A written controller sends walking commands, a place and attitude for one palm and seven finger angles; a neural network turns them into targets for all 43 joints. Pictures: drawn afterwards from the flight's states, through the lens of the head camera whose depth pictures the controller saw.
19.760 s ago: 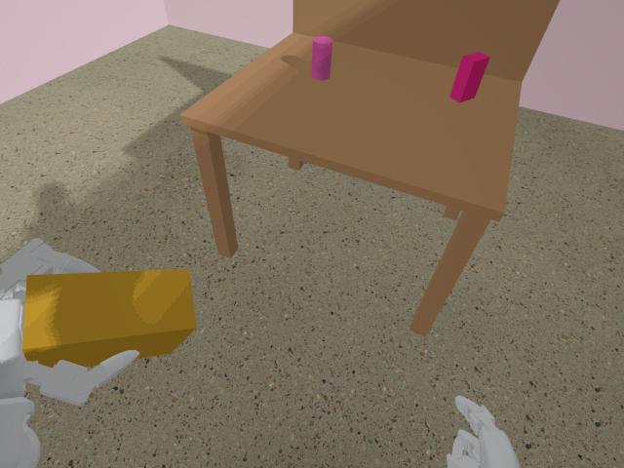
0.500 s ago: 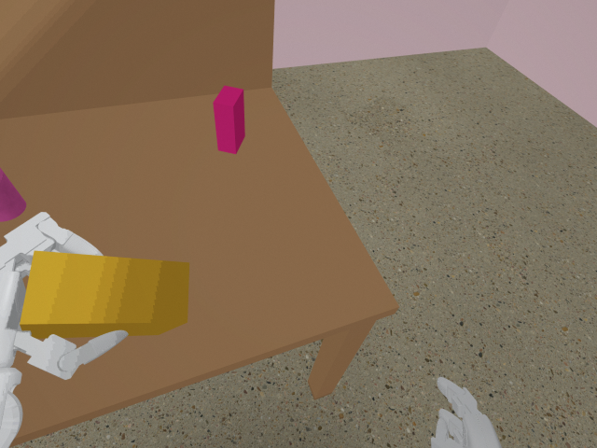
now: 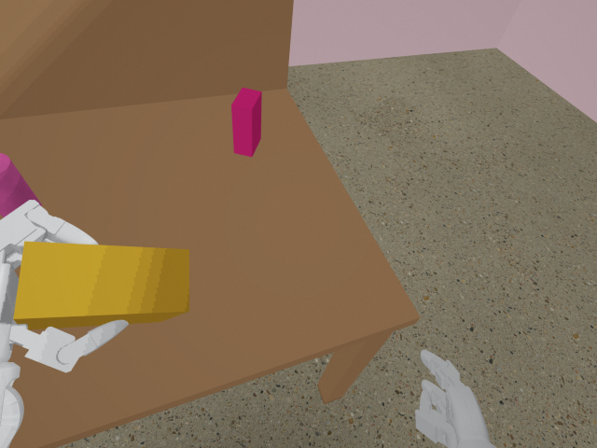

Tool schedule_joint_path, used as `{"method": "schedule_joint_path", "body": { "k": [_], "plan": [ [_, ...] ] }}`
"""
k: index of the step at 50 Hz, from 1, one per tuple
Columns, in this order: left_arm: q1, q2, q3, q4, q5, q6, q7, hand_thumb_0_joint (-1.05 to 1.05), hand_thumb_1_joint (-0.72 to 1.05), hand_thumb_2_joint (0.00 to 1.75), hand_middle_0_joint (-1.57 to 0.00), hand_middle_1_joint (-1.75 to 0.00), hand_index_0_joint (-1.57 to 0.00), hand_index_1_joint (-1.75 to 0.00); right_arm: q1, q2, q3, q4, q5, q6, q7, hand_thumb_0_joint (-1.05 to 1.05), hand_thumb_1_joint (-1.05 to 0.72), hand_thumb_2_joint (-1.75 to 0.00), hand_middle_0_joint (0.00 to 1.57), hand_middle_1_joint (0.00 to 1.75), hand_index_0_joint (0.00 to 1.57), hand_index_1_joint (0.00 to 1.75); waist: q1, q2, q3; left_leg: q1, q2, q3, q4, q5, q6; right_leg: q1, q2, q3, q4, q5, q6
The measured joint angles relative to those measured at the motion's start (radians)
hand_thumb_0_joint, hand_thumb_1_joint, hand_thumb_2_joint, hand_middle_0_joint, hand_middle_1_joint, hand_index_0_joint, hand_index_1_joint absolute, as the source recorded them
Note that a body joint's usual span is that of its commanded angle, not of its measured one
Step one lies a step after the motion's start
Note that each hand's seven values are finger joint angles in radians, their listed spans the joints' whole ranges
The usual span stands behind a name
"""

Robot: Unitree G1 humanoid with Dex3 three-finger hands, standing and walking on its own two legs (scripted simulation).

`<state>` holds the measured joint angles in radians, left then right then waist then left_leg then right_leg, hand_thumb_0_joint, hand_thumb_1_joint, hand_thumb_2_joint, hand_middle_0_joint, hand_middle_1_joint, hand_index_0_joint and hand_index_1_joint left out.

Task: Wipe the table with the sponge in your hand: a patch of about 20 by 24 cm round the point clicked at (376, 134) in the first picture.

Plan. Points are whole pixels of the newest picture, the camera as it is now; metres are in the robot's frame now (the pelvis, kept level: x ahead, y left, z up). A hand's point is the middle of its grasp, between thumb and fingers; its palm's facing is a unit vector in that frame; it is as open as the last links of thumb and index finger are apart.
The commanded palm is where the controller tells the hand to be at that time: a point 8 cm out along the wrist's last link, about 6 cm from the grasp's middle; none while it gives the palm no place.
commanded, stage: come to a stop and stand still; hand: left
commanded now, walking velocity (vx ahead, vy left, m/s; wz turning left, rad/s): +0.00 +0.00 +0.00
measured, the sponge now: (130, 289) +0.24 +0.21 +0.13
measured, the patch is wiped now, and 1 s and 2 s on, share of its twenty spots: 0.00 0.00 0.00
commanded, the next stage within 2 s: look again from close up in 0.06 s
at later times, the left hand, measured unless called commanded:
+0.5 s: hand (84, 303) +0.21 +0.23 +0.15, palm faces +0.35 -0.86 -0.37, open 10.3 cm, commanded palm +0.15 +0.27 +0.17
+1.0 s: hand (107, 290) +0.23 +0.22 +0.14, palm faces +0.27 -0.88 -0.39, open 10.3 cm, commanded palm +0.17 +0.27 +0.17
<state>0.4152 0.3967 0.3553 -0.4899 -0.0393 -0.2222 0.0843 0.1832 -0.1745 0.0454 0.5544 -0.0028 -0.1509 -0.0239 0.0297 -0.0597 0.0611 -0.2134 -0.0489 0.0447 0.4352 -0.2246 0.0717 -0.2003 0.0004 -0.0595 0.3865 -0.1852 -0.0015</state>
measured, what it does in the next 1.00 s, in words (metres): stands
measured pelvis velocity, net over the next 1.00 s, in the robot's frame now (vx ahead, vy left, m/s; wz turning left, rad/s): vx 0.01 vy -0.01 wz -0.01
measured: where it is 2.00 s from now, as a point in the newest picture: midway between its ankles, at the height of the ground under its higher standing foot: outside the picture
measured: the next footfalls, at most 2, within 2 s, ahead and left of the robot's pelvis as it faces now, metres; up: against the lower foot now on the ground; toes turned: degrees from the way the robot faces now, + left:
none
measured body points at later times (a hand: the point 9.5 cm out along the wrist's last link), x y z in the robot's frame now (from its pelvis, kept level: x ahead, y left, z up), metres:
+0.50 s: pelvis -0.01 -0.01 +0.00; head +0.01 +0.01 +0.45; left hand +0.18 +0.28 +0.17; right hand +0.16 -0.24 -0.07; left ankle +0.01 +0.06 -0.74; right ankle +0.01 -0.12 -0.74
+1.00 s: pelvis +0.01 -0.01 +0.00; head +0.04 +0.01 +0.45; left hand +0.21 +0.27 +0.16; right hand +0.17 -0.24 -0.08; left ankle +0.01 +0.06 -0.74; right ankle +0.01 -0.12 -0.74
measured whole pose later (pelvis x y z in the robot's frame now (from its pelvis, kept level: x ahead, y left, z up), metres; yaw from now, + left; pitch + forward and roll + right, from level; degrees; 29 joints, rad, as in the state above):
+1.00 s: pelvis +0.01 -0.01 +0.00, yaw +0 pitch +1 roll -1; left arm 0.45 0.40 0.32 -0.44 -0.04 -0.28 0.06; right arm 0.24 -0.20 0.03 0.60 0.01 -0.18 -0.02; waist 0.02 -0.04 0.06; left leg -0.23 -0.04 0.05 0.46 -0.25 0.06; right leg -0.23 0.01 -0.05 0.43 -0.22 -0.02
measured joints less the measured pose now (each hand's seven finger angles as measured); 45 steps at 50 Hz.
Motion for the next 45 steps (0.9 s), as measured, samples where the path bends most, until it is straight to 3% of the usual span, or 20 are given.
{"method": "schedule_joint_path", "body": {
  "k": [34,36,38,41,45],
  "plan": [
    [0.025,-0.028,-0.028,0.044,0.0,0.017,0.013,-0.01,-0.51,1.02,-0.7,-1.37,-0.72,-1.35,0.033,-0.036,-0.027,0.032,0.009,0.009,-0.02,0.01,-0.9,-0.9,0.2,0.3,0.2,0.3,-0.02,0.04,-0.028,-0.008,0.027,-0.004,-0.005,0.015,-0.02,-0.001,0.027,-0.004,-0.026,0.025,-0.025],
    [-0.094,0.057,0.005,0.089,0.059,-0.01,-0.03,-0.01,-0.51,1.02,-0.71,-1.37,-0.72,-1.35,0.052,-0.034,-0.032,0.027,-0.002,-0.013,-0.023,0.01,-0.9,-0.9,0.2,0.3,0.2,0.3,0.011,0.032,-0.019,-0.039,0.032,-0.013,0.024,0.008,-0.022,-0.023,0.031,-0.014,-0.008,0.02,-0.026],
    [-0.189,0.097,0.053,0.182,0.03,-0.05,-0.034,-0.01,-0.51,1.02,-0.71,-1.37,-0.72,-1.35,0.042,-0.034,-0.022,0.041,0.001,-0.017,-0.009,0.01,-0.9,-0.9,0.2,0.3,0.2,0.3,0.023,0.027,-0.014,-0.052,0.036,-0.011,0.036,0.004,-0.026,-0.039,0.035,-0.012,0.005,0.016,-0.033],
    [-0.166,0.049,0.088,0.183,-0.01,-0.037,-0.005,-0.01,-0.51,1.02,-0.71,-1.37,-0.72,-1.35,0.033,-0.039,-0.021,0.033,0.005,-0.024,0.018,0.01,-0.9,-0.9,0.2,0.3,0.2,0.3,0.0,0.039,-0.013,-0.042,0.034,0.006,0.032,-0.002,-0.023,-0.042,0.032,0.005,0.019,0.009,-0.031],
    [-0.025,-0.02,0.014,0.084,-0.015,-0.049,-0.001,-0.01,-0.51,1.02,-0.7,-1.37,-0.72,-1.35,0.049,-0.04,-0.025,0.028,0.01,-0.034,0.024,0.01,-0.9,-0.9,0.2,0.3,0.2,0.3,-0.019,0.043,-0.018,-0.026,0.023,0.017,0.023,-0.012,-0.013,-0.038,0.022,0.018,0.031,-0.009,-0.019]
  ]
}}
